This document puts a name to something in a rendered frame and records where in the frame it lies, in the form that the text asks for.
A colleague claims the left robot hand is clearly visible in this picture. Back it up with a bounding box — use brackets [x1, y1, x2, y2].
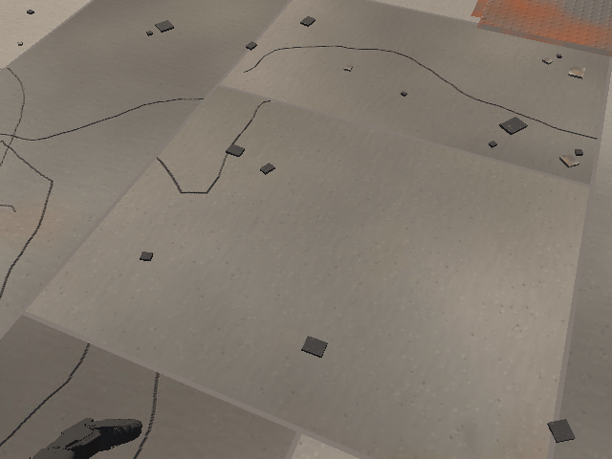
[29, 418, 142, 459]

